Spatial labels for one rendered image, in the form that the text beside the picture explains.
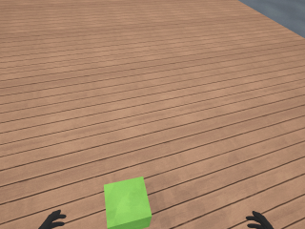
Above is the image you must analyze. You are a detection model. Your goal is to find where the robot left hand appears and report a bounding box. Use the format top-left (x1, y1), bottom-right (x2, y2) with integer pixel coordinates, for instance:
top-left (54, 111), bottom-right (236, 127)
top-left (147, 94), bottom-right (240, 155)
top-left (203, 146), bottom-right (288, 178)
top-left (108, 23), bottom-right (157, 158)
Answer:
top-left (38, 209), bottom-right (66, 229)

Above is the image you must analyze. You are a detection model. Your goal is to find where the carton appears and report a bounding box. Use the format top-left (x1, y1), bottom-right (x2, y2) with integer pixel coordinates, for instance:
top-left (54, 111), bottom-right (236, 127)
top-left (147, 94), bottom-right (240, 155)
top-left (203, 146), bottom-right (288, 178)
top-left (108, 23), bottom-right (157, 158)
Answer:
top-left (104, 177), bottom-right (152, 229)

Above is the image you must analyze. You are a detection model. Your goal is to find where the robot right hand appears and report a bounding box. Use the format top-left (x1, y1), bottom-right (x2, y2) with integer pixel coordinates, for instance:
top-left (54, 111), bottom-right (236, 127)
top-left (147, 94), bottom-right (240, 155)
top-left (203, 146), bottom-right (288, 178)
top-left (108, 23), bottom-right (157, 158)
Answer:
top-left (246, 211), bottom-right (274, 229)

